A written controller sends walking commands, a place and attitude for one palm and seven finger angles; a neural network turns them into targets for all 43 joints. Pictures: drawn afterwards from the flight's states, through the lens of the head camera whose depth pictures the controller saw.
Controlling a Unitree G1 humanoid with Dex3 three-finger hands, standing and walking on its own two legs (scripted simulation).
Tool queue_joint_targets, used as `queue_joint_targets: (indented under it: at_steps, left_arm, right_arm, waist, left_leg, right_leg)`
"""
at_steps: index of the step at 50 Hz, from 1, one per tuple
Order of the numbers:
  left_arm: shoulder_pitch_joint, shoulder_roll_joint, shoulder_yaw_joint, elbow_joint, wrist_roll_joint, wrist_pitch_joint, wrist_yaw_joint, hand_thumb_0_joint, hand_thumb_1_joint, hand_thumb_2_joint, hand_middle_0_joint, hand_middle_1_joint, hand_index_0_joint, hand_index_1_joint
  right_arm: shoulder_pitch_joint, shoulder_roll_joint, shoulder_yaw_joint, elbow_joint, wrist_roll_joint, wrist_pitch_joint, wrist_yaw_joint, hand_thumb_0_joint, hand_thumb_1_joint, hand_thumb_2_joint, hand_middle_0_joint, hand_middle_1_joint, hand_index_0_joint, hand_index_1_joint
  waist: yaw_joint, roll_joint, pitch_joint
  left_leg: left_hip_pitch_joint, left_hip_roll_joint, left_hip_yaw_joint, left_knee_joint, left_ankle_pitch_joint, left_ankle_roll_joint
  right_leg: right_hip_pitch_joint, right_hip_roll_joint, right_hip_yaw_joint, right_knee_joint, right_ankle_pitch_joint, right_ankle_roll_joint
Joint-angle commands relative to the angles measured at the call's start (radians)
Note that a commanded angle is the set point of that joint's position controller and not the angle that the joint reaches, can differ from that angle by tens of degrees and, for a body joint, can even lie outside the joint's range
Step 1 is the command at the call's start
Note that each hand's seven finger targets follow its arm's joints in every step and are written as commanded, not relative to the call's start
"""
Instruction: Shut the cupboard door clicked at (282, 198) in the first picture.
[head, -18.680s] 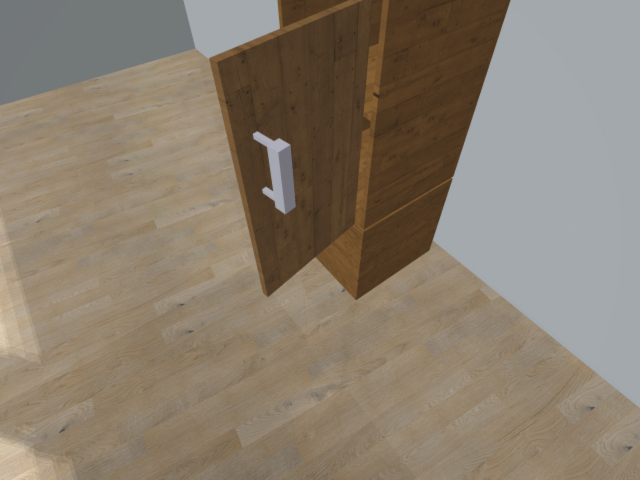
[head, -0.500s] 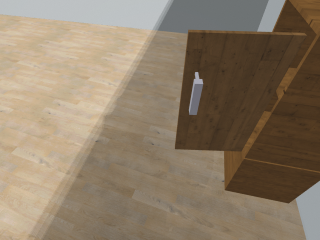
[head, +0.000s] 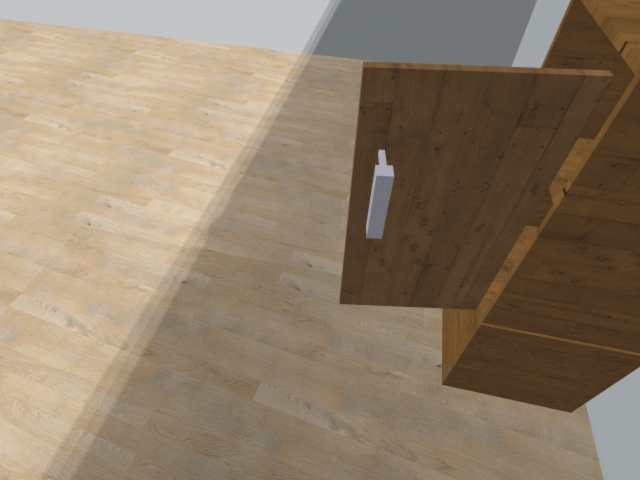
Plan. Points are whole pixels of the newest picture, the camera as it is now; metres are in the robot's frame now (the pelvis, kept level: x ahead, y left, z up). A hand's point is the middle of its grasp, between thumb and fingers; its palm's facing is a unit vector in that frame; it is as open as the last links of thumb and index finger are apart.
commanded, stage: shuffle to correct the standing spot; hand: left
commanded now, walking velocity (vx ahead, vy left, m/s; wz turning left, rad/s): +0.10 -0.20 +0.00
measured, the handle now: (377, 194) +0.55 -0.06 +0.04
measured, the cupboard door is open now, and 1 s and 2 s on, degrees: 100 100 100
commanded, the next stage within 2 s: come to a stop and stand still in 1.26 s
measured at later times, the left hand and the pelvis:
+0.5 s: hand out of the picture +0.00 +0.11 -0.19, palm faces +0.07 -0.98 -0.16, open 7.3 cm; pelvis +0.08 -0.05 -0.02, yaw +1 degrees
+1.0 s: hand (313, 465) +0.19 +0.02 -0.18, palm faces +0.00 -0.97 -0.23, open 7.3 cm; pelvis +0.13 -0.17 -0.02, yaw +0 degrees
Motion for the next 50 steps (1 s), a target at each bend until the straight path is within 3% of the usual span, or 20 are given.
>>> queue_joint_targets:
  at_steps: [1, 10, 12, 14, 16, 19, 23, 24, 25, 26, 27, 30, 34, 40, 43, 45, 46, 47, 48, 50]
  left_arm:
    - [0.096, 0.088, 0.033, -0.025, 0.005, 0.014, -0.013, 0.000, 0.900, 0.900, -0.200, -0.300, -0.200, -0.300]
    - [0.138, 0.101, 0.062, -0.062, 0.012, 0.022, -0.031, 0.000, 0.900, 0.900, -0.200, -0.300, -0.200, -0.300]
    - [0.190, 0.140, 0.075, -0.050, 0.016, 0.017, -0.026, 0.000, 0.900, 0.900, -0.200, -0.300, -0.200, -0.300]
    - [0.248, 0.148, 0.077, -0.031, 0.019, 0.019, -0.012, 0.000, 0.900, 0.900, -0.200, -0.300, -0.200, -0.300]
    - [0.240, 0.125, 0.070, -0.037, 0.020, 0.019, -0.001, 0.000, 0.900, 0.900, -0.200, -0.300, -0.200, -0.300]
    - [0.199, 0.142, 0.066, -0.060, 0.023, 0.014, 0.004, 0.000, 0.900, 0.900, -0.200, -0.300, -0.200, -0.300]
    - [0.103, 0.160, 0.066, -0.096, 0.015, 0.014, -0.003, 0.000, 0.900, 0.900, -0.200, -0.300, -0.200, -0.300]
    - [0.081, 0.161, 0.065, -0.100, 0.009, 0.015, -0.004, 0.000, 0.900, 0.900, -0.200, -0.300, -0.200, -0.300]
    - [0.083, 0.145, 0.065, -0.103, -0.004, 0.013, -0.007, 0.000, 0.900, 0.900, -0.200, -0.300, -0.200, -0.300]
    - [0.118, 0.096, 0.057, -0.115, -0.021, 0.011, -0.010, 0.000, 0.900, 0.900, -0.200, -0.300, -0.200, -0.300]
    - [0.115, 0.151, 0.074, -0.137, -0.006, 0.024, 0.001, 0.000, 0.900, 0.900, -0.200, -0.300, -0.200, -0.300]
    - [0.078, 0.101, 0.083, -0.139, 0.031, 0.050, -0.025, 0.000, 0.900, 0.900, -0.200, -0.300, -0.200, -0.300]
    - [0.115, 0.072, 0.080, -0.127, 0.017, 0.076, -0.042, 0.000, 0.900, 0.900, -0.200, -0.300, -0.200, -0.300]
    - [-0.049, 0.089, 0.075, -0.189, 0.009, 0.068, -0.046, 0.000, 0.900, 0.900, -0.200, -0.300, -0.200, -0.300]
    - [-0.028, 0.116, 0.083, -0.191, 0.009, 0.054, -0.053, 0.000, 0.900, 0.900, -0.200, -0.300, -0.200, -0.300]
    - [0.062, 0.197, 0.095, -0.163, 0.013, 0.034, -0.047, 0.000, 0.900, 0.900, -0.200, -0.300, -0.200, -0.300]
    - [0.077, 0.300, 0.113, -0.156, 0.027, 0.029, -0.034, 0.000, 0.900, 0.900, -0.200, -0.300, -0.200, -0.300]
    - [0.084, 0.306, 0.104, -0.172, 0.024, 0.041, -0.024, 0.000, 0.900, 0.900, -0.200, -0.300, -0.200, -0.300]
    - [0.043, 0.284, 0.098, -0.191, 0.029, 0.049, -0.021, 0.000, 0.900, 0.900, -0.200, -0.300, -0.200, -0.300]
    - [-0.044, 0.235, 0.093, -0.190, 0.024, 0.043, -0.013, 0.000, 0.900, 0.900, -0.200, -0.300, -0.200, -0.300]
  right_arm:
    - [0.055, -0.121, -0.030, -0.035, -0.007, -0.005, -0.008, 0.000, -0.900, -0.900, 0.200, 0.300, 0.200, 0.300]
    - [0.054, -0.163, -0.055, -0.082, -0.014, -0.010, -0.025, 0.000, -0.900, -0.900, 0.200, 0.300, 0.200, 0.300]
    - [0.017, -0.122, -0.046, -0.103, -0.006, -0.019, -0.027, 0.000, -0.900, -0.900, 0.200, 0.300, 0.200, 0.300]
    - [-0.090, -0.100, -0.042, -0.137, -0.008, -0.019, -0.028, 0.000, -0.900, -0.900, 0.200, 0.300, 0.200, 0.300]
    - [-0.092, -0.102, -0.041, -0.137, -0.007, -0.020, -0.028, 0.000, -0.900, -0.900, 0.200, 0.300, 0.200, 0.300]
    - [-0.114, -0.092, -0.038, -0.146, -0.008, -0.014, -0.017, 0.000, -0.900, -0.900, 0.200, 0.300, 0.200, 0.300]
    - [0.006, -0.093, -0.037, -0.124, -0.005, -0.016, -0.031, 0.000, -0.900, -0.900, 0.200, 0.300, 0.200, 0.300]
    - [0.103, -0.112, -0.041, -0.095, -0.006, -0.019, -0.040, 0.000, -0.900, -0.900, 0.200, 0.300, 0.200, 0.300]
    - [0.208, -0.158, -0.054, -0.070, -0.013, -0.022, -0.051, 0.000, -0.900, -0.900, 0.200, 0.300, 0.200, 0.300]
    - [0.267, -0.234, -0.070, -0.071, -0.020, -0.024, -0.055, 0.000, -0.900, -0.900, 0.200, 0.300, 0.200, 0.300]
    - [0.230, -0.257, -0.059, -0.096, -0.007, -0.011, -0.046, 0.000, -0.900, -0.900, 0.200, 0.300, 0.200, 0.300]
    - [0.002, -0.164, -0.033, -0.156, -0.012, -0.034, -0.040, 0.000, -0.900, -0.900, 0.200, 0.300, 0.200, 0.300]
    - [-0.040, -0.173, -0.041, -0.165, -0.015, -0.042, -0.023, 0.000, -0.900, -0.900, 0.200, 0.300, 0.200, 0.300]
    - [-0.009, -0.232, -0.087, -0.171, -0.027, -0.005, 0.002, 0.000, -0.900, -0.900, 0.200, 0.300, 0.200, 0.300]
    - [-0.022, -0.261, -0.109, -0.180, -0.026, 0.014, 0.002, 0.000, -0.900, -0.900, 0.200, 0.300, 0.200, 0.300]
    - [0.001, -0.213, -0.108, -0.182, -0.018, 0.020, 0.005, 0.000, -0.900, -0.900, 0.200, 0.300, 0.200, 0.300]
    - [0.012, -0.114, -0.089, -0.202, -0.015, 0.025, 0.006, 0.000, -0.900, -0.900, 0.200, 0.300, 0.200, 0.300]
    - [-0.013, -0.102, -0.078, -0.222, -0.005, 0.034, -0.006, 0.000, -0.900, -0.900, 0.200, 0.300, 0.200, 0.300]
    - [-0.008, -0.094, -0.076, -0.223, -0.002, 0.036, -0.005, 0.000, -0.900, -0.900, 0.200, 0.300, 0.200, 0.300]
    - [-0.001, -0.133, -0.082, -0.188, -0.003, 0.033, -0.009, 0.000, -0.900, -0.900, 0.200, 0.300, 0.200, 0.300]
  waist:
    - [-0.004, 0.021, 0.112]
    - [0.011, 0.055, 0.030]
    - [0.036, -0.135, -0.017]
    - [0.078, -0.214, 0.057]
    - [0.060, -0.129, 0.056]
    - [0.033, -0.068, 0.053]
    - [-0.052, -0.091, -0.002]
    - [-0.098, -0.077, -0.054]
    - [-0.145, -0.022, -0.122]
    - [-0.143, 0.200, -0.189]
    - [-0.107, 0.092, -0.173]
    - [0.006, 0.080, 0.094]
    - [0.049, 0.125, 0.043]
    - [-0.016, 0.224, 0.022]
    - [-0.003, 0.223, -0.022]
    - [0.030, 0.002, -0.082]
    - [0.039, -0.340, -0.077]
    - [0.066, -0.334, -0.123]
    - [0.044, -0.227, -0.092]
    - [0.011, -0.315, -0.111]
  left_leg:
    - [-0.006, 0.128, -0.108, -0.063, -0.085, 0.074]
    - [-0.054, 0.190, -0.158, 0.002, -0.006, 0.125]
    - [-0.191, 0.075, 0.043, 0.220, 0.035, 0.067]
    - [-0.419, 0.007, 0.095, 0.495, -0.378, 0.035]
    - [-0.459, 0.029, 0.092, 0.580, -0.365, 0.037]
    - [-0.400, 0.017, 0.134, 0.500, -0.306, 0.039]
    - [-0.105, -0.038, 0.190, 0.211, -0.105, 0.061]
    - [0.043, -0.016, 0.149, 0.090, 0.033, 0.078]
    - [0.284, 0.125, 0.007, 0.020, 0.287, 0.137]
    - [0.426, 0.474, -0.397, 0.009, 0.696, 0.309]
    - [0.270, 0.568, -0.528, -0.054, 0.674, 0.388]
    - [-0.055, 0.413, -0.275, -0.174, 0.348, 0.264]
    - [-0.113, 0.294, -0.002, -0.145, 0.387, 0.183]
    - [-0.082, 0.275, 0.005, -0.121, 0.152, 0.149]
    - [-0.105, 0.273, -0.017, -0.021, 0.045, 0.104]
    - [-0.162, 0.159, 0.066, 0.217, -0.084, 0.027]
    - [-0.361, 0.017, 0.159, 0.471, -0.419, -0.019]
    - [-0.323, 0.018, 0.058, 0.648, -0.504, 0.003]
    - [-0.334, 0.031, 0.045, 0.735, -0.452, 0.014]
    - [-0.369, 0.053, 0.045, 0.798, -0.392, 0.007]
  right_leg:
    - [-0.180, -0.093, 0.066, -0.061, -0.032, -0.015]
    - [-0.133, -0.073, 0.064, 0.042, 0.062, -0.023]
    - [0.059, -0.174, 0.181, -0.055, 0.359, -0.048]
    - [0.174, -0.277, 0.266, -0.047, 0.951, -0.121]
    - [0.226, -0.269, 0.198, 0.000, 1.165, -0.151]
    - [0.195, -0.228, 0.153, 0.003, 1.122, -0.160]
    - [0.059, -0.147, 0.074, 0.115, 1.225, -0.081]
    - [0.010, -0.125, 0.070, 0.246, 1.154, -0.044]
    - [-0.163, -0.094, 0.057, 0.462, 0.886, 0.003]
    - [-0.427, 0.019, 0.013, 0.855, -0.070, 0.052]
    - [-0.431, 0.014, 0.131, 1.016, -0.243, 0.033]
    - [-0.491, -0.066, 0.120, 0.979, -0.050, 0.048]
    - [-0.396, -0.096, 0.051, 0.807, 0.031, 0.078]
    - [-0.324, -0.108, -0.082, 0.377, 0.015, 0.105]
    - [-0.192, -0.079, -0.109, 0.191, 0.065, 0.093]
    - [-0.030, -0.132, -0.031, -0.027, 0.225, 0.071]
    - [0.043, -0.332, 0.202, -0.075, 0.483, -0.008]
    - [-0.035, -0.396, 0.242, -0.090, 0.579, -0.096]
    - [-0.076, -0.370, 0.187, -0.087, 0.503, -0.135]
    - [-0.021, -0.297, 0.136, -0.037, 0.595, -0.131]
